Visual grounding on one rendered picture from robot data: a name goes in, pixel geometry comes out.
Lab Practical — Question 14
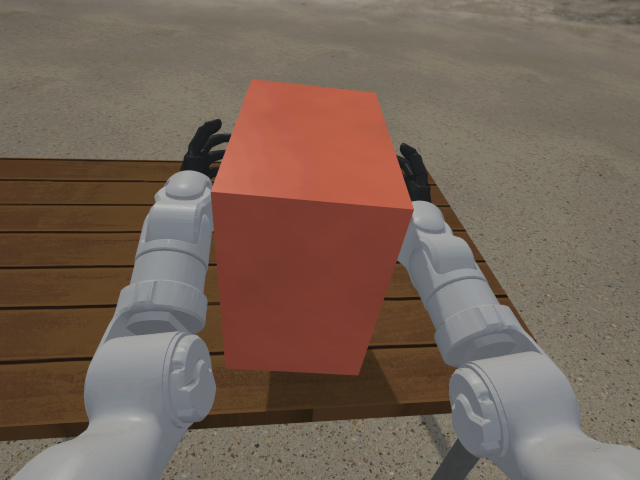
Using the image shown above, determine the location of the robot right hand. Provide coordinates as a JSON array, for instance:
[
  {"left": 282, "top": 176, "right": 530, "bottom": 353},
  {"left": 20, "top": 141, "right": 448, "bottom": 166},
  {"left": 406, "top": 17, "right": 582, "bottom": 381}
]
[{"left": 396, "top": 143, "right": 432, "bottom": 203}]

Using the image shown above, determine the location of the left robot upper arm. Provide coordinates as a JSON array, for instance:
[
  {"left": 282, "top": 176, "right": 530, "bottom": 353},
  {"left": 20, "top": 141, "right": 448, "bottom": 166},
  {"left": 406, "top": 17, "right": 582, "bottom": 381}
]
[{"left": 11, "top": 331, "right": 216, "bottom": 480}]

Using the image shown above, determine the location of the table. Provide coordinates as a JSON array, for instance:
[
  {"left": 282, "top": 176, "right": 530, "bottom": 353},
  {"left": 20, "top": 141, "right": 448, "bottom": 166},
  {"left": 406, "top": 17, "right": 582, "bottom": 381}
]
[{"left": 0, "top": 158, "right": 538, "bottom": 480}]

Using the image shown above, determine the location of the carton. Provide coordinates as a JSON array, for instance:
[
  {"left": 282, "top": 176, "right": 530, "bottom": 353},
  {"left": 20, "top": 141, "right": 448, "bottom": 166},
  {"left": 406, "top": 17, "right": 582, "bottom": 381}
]
[{"left": 211, "top": 79, "right": 414, "bottom": 375}]

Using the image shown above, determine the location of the robot left hand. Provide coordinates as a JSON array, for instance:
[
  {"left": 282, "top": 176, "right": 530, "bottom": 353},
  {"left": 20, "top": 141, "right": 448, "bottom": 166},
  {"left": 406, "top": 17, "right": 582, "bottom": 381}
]
[{"left": 180, "top": 119, "right": 231, "bottom": 185}]

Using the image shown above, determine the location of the right robot forearm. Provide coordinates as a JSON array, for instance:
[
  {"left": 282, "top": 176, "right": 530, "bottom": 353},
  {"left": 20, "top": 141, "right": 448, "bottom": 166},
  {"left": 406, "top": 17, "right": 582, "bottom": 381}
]
[{"left": 397, "top": 201, "right": 581, "bottom": 422}]

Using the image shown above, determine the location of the right robot upper arm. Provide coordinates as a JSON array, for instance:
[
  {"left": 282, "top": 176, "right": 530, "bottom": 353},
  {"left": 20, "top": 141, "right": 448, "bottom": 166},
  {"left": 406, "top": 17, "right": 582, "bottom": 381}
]
[{"left": 449, "top": 351, "right": 640, "bottom": 480}]

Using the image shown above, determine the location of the left robot forearm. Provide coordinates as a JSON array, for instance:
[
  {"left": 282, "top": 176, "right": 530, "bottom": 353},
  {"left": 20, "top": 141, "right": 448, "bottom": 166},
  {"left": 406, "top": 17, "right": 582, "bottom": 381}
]
[{"left": 84, "top": 170, "right": 214, "bottom": 418}]

